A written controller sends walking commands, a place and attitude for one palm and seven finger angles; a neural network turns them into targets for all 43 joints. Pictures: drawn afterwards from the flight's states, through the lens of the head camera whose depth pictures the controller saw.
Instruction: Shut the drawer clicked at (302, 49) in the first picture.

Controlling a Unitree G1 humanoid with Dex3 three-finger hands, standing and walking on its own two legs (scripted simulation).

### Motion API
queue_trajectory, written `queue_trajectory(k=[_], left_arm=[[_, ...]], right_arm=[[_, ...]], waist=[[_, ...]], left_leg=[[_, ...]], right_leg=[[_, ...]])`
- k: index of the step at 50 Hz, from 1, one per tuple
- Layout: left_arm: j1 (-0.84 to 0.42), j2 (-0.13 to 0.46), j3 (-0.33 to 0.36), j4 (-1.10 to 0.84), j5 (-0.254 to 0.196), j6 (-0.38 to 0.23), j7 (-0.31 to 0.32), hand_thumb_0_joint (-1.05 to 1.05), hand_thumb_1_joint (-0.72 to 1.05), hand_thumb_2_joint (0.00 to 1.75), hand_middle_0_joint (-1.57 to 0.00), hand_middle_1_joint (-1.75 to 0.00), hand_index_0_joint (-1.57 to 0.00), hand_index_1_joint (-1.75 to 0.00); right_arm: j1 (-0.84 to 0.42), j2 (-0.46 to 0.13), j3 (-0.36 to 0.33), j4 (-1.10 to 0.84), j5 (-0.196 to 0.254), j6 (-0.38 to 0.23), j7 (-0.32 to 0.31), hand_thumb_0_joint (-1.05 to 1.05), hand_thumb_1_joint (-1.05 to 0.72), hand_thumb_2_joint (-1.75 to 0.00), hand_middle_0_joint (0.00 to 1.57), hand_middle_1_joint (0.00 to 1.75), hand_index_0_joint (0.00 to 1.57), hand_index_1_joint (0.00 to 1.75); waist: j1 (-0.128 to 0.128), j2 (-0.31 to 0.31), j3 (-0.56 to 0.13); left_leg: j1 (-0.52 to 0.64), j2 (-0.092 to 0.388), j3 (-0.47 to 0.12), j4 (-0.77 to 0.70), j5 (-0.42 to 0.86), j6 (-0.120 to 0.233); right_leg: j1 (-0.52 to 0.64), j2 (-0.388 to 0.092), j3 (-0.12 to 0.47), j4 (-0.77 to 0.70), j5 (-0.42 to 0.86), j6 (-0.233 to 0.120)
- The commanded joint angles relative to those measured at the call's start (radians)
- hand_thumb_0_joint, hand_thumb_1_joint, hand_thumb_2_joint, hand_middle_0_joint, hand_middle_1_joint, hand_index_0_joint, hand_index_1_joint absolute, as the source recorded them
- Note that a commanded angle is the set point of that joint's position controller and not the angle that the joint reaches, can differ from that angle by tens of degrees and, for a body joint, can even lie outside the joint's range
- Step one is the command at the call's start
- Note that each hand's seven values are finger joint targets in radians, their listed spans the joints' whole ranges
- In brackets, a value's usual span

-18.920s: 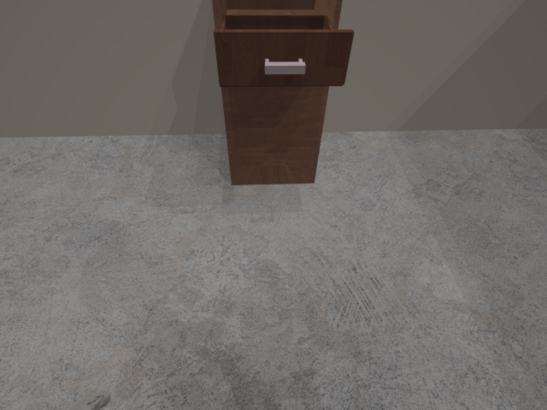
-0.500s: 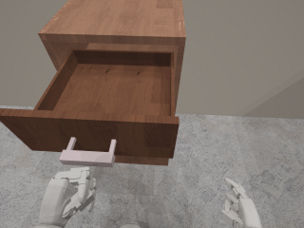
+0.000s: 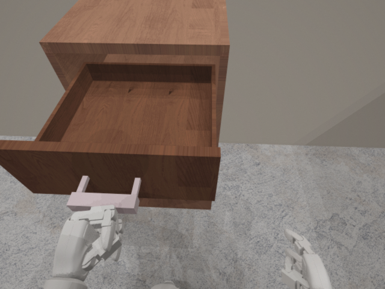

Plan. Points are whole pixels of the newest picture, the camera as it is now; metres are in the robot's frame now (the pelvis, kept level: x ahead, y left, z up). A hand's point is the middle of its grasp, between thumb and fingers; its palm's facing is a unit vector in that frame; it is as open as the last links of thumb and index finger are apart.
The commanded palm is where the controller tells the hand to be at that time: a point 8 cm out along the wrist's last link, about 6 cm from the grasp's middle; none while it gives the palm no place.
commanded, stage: push the drawer shut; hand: left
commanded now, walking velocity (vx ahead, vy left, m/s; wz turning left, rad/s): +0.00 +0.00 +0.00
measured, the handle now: (107, 192) +0.28 +0.17 +0.09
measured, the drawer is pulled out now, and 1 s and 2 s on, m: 0.29 0.21 0.07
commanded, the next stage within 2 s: none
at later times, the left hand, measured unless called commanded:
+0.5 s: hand (118, 218) +0.23 +0.14 +0.08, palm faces -0.04 -1.00 -0.06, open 2.8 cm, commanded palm +0.23 +0.20 +0.09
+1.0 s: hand (124, 189) +0.29 +0.15 +0.08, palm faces -0.04 -1.00 -0.04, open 2.9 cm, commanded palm +0.29 +0.19 +0.09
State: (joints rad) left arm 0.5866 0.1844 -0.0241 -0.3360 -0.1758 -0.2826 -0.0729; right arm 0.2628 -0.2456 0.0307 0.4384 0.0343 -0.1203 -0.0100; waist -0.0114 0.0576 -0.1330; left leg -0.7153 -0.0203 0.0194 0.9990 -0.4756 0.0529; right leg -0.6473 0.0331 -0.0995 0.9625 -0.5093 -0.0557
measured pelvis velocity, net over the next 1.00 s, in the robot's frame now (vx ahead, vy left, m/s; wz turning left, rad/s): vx -0.01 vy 0.00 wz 0.01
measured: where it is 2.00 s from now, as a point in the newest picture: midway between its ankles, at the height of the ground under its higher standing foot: outside the picture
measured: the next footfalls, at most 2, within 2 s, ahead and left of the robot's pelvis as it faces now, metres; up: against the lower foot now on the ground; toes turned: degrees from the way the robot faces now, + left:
none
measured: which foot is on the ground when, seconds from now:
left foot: down 0.00-1.00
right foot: down 0.00-1.00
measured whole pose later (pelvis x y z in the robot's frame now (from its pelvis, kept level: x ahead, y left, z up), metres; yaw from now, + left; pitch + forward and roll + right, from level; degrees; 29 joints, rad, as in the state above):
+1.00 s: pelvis -0.01 +0.00 +0.02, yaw +1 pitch +9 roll -1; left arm 0.04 0.21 0.03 0.14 -0.20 -0.28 -0.10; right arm 0.22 -0.27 0.04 0.58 0.04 -0.13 -0.02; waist -0.02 0.04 -0.07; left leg -0.64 -0.03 0.02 0.87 -0.40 0.06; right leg -0.57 0.02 -0.10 0.85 -0.44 -0.05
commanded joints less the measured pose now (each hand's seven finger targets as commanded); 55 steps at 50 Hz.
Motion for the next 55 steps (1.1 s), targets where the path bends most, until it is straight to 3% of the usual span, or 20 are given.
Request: queue_trajectory(k=[1,7,10,13,22,24,26,29,30,34,37,40,44,45,49,50,51,53,54,55], left_arm=[[-0.037,0.064,0.051,-0.198,-0.015,-0.058,-0.003,0.0,0.9,0.9,-1.4,-1.6,-1.4,-1.6],[-0.181,0.102,0.093,-0.158,-0.024,-0.065,-0.003,0.0,0.9,0.9,-1.4,-1.6,-1.4,-1.6],[-0.227,0.087,0.072,-0.15,-0.028,-0.079,-0.007,0.0,0.9,0.9,-1.4,-1.6,-1.4,-1.6],[-0.313,0.119,0.094,-0.114,-0.035,-0.086,-0.018,0.0,0.9,0.9,-1.4,-1.6,-1.4,-1.6],[-0.544,0.154,0.139,0.046,-0.07,-0.054,-0.048,0.0,0.9,0.9,-1.4,-1.6,-1.4,-1.6],[-0.583,0.19,0.175,0.085,-0.074,-0.046,-0.046,0.0,0.9,0.9,-1.4,-1.6,-1.4,-1.6],[-0.622,0.158,0.153,0.096,-0.077,-0.041,-0.048,0.0,0.9,0.9,-1.4,-1.6,-1.4,-1.6],[-0.619,0.16,0.166,0.143,-0.076,-0.032,-0.042,0.0,0.9,0.9,-1.4,-1.6,-1.4,-1.6],[-0.635,0.129,0.135,0.146,-0.074,-0.034,-0.042,0.0,0.9,0.9,-1.4,-1.6,-1.4,-1.6],[-0.647,0.152,0.165,0.181,-0.068,-0.038,-0.03,0.0,0.9,0.9,-1.4,-1.6,-1.4,-1.6],[-0.687,0.123,0.138,0.192,-0.059,-0.047,-0.029,0.0,0.9,0.9,-1.4,-1.6,-1.4,-1.6],[-0.699,0.139,0.159,0.214,-0.051,-0.054,-0.016,0.0,0.9,0.9,-1.4,-1.6,-1.4,-1.6],[-0.786,0.134,0.14,0.231,-0.035,-0.058,-0.003,0.0,0.9,0.9,-1.4,-1.6,-1.4,-1.6],[-0.808,0.104,0.111,0.239,-0.033,-0.055,-0.003,0.0,0.9,0.9,-1.4,-1.6,-1.4,-1.6],[-0.946,0.121,0.104,0.281,-0.017,-0.054,0.016,0.0,0.9,0.9,-1.4,-1.6,-1.4,-1.6],[-0.953,0.108,0.099,0.298,-0.015,-0.052,0.019,0.0,0.9,0.9,-1.4,-1.6,-1.4,-1.6],[-0.999,0.084,0.066,0.282,-0.013,-0.053,0.019,0.0,0.9,0.9,-1.4,-1.6,-1.4,-1.6],[-1.031,0.096,0.074,0.306,-0.011,-0.047,0.024,0.0,0.9,0.9,-1.4,-1.6,-1.4,-1.6],[-1.026,0.133,0.109,0.334,-0.007,-0.042,0.033,0.0,0.9,0.9,-1.4,-1.6,-1.4,-1.6],[-1.049,0.116,0.095,0.346,-0.006,-0.041,0.033,0.0,0.9,0.9,-1.4,-1.6,-1.4,-1.6]], right_arm=[[-0.052,-0.11,-0.053,-0.167,0.008,-0.06,-0.009,0.0,-0.9,-0.9,0.2,0.3,0.2,0.3],[-0.052,-0.119,-0.047,-0.133,0.007,-0.064,-0.017,0.0,-0.9,-0.9,0.2,0.3,0.2,0.3],[-0.052,-0.12,-0.044,-0.122,0.004,-0.074,-0.016,0.0,-0.9,-0.9,0.2,0.3,0.2,0.3],[-0.06,-0.128,-0.041,-0.107,0.007,-0.08,-0.02,0.0,-0.9,-0.9,0.2,0.3,0.2,0.3],[-0.089,-0.135,-0.032,-0.054,0.02,-0.085,-0.034,0.0,-0.9,-0.9,0.2,0.3,0.2,0.3],[-0.101,-0.14,-0.03,-0.04,0.021,-0.084,-0.037,0.0,-0.9,-0.9,0.2,0.3,0.2,0.3],[-0.101,-0.134,-0.03,-0.035,0.022,-0.089,-0.034,0.0,-0.9,-0.9,0.2,0.3,0.2,0.3],[-0.101,-0.141,-0.031,-0.028,0.019,-0.092,-0.032,0.0,-0.9,-0.9,0.2,0.3,0.2,0.3],[-0.101,-0.136,-0.03,-0.029,0.019,-0.093,-0.028,0.0,-0.9,-0.9,0.2,0.3,0.2,0.3],[-0.095,-0.144,-0.037,-0.025,0.013,-0.089,-0.024,0.0,-0.9,-0.9,0.2,0.3,0.2,0.3],[-0.096,-0.139,-0.039,-0.028,0.013,-0.084,-0.017,0.0,-0.9,-0.9,0.2,0.3,0.2,0.3],[-0.09,-0.141,-0.04,-0.021,0.01,-0.075,-0.014,0.0,-0.9,-0.9,0.2,0.3,0.2,0.3],[-0.086,-0.145,-0.043,-0.009,0.011,-0.067,-0.014,0.0,-0.9,-0.9,0.2,0.3,0.2,0.3],[-0.084,-0.142,-0.041,-0.01,0.011,-0.064,-0.013,0.0,-0.9,-0.9,0.2,0.3,0.2,0.3],[-0.08,-0.15,-0.041,0.014,0.013,-0.054,-0.019,0.0,-0.9,-0.9,0.2,0.3,0.2,0.3],[-0.077,-0.149,-0.042,0.015,0.012,-0.052,-0.019,0.0,-0.9,-0.9,0.2,0.3,0.2,0.3],[-0.077,-0.146,-0.041,0.015,0.013,-0.053,-0.019,0.0,-0.9,-0.9,0.2,0.3,0.2,0.3],[-0.071,-0.149,-0.041,0.024,0.012,-0.05,-0.02,0.0,-0.9,-0.9,0.2,0.3,0.2,0.3],[-0.063,-0.156,-0.042,0.032,0.011,-0.045,-0.022,0.0,-0.9,-0.9,0.2,0.3,0.2,0.3],[-0.065,-0.152,-0.041,0.033,0.012,-0.04,-0.022,0.0,-0.9,-0.9,0.2,0.3,0.2,0.3]], waist=[[-0.018,-0.049,-0.144],[-0.044,-0.054,-0.095],[-0.049,-0.028,-0.105],[-0.059,-0.05,-0.115],[-0.067,-0.056,-0.106],[-0.059,-0.051,-0.1],[-0.055,-0.018,-0.13],[-0.04,-0.021,-0.141],[-0.044,-0.023,-0.142],[-0.032,-0.074,-0.151],[-0.034,-0.056,-0.148],[-0.031,-0.051,-0.147],[-0.047,-0.042,-0.14],[-0.051,-0.036,-0.152],[-0.076,-0.053,-0.146],[-0.069,-0.038,-0.168],[-0.08,-0.018,-0.186],[-0.075,-0.004,-0.21],[-0.073,-0.049,-0.21],[-0.078,-0.044,-0.217]], left_leg=[[0.151,0.025,-0.071,-0.157,0.236,-0.016],[0.13,0.021,-0.067,-0.148,0.213,-0.014],[0.145,0.018,-0.068,-0.147,0.209,-0.012],[0.132,0.017,-0.069,-0.143,0.187,-0.011],[0.128,0.016,-0.062,-0.169,0.123,-0.01],[0.124,0.016,-0.061,-0.177,0.119,-0.01],[0.169,0.017,-0.064,-0.198,0.15,-0.011],[0.196,0.018,-0.07,-0.222,0.181,-0.013],[0.213,0.017,-0.069,-0.23,0.192,-0.013],[0.218,0.018,-0.066,-0.241,0.223,-0.014],[0.232,0.017,-0.06,-0.248,0.229,-0.017],[0.239,0.019,-0.062,-0.256,0.232,-0.018],[0.259,0.026,-0.072,-0.258,0.222,-0.02],[0.268,0.025,-0.075,-0.26,0.224,-0.019],[0.272,0.031,-0.094,-0.262,0.173,-0.018],[0.285,0.03,-0.095,-0.266,0.176,-0.02],[0.313,0.032,-0.1,-0.264,0.191,-0.021],[0.326,0.033,-0.109,-0.269,0.186,-0.027],[0.309,0.034,-0.108,-0.267,0.193,-0.022],[0.32,0.034,-0.104,-0.268,0.203,-0.022]], right_leg=[[0.064,-0.011,0.065,-0.164,0.255,0.033],[0.053,-0.017,0.087,-0.193,0.245,0.04],[0.052,-0.021,0.089,-0.199,0.238,0.039],[0.057,-0.026,0.11,-0.215,0.206,0.043],[0.093,-0.041,0.158,-0.294,0.09,0.052],[0.109,-0.046,0.172,-0.313,0.069,0.053],[0.119,-0.043,0.149,-0.3,0.126,0.047],[0.132,-0.035,0.117,-0.286,0.181,0.043],[0.132,-0.034,0.11,-0.281,0.207,0.042],[0.156,-0.031,0.1,-0.274,0.261,0.044],[0.145,-0.029,0.095,-0.267,0.273,0.042],[0.142,-0.027,0.09,-0.263,0.27,0.038],[0.101,-0.021,0.078,-0.256,0.245,0.036],[0.099,-0.022,0.076,-0.252,0.247,0.036],[0.054,-0.02,0.074,-0.253,0.188,0.038],[0.057,-0.02,0.073,-0.249,0.19,0.036],[0.045,-0.022,0.068,-0.243,0.203,0.036],[0.045,-0.022,0.067,-0.24,0.197,0.034],[0.059,-0.02,0.071,-0.247,0.201,0.035],[0.06,-0.02,0.07,-0.246,0.211,0.036]])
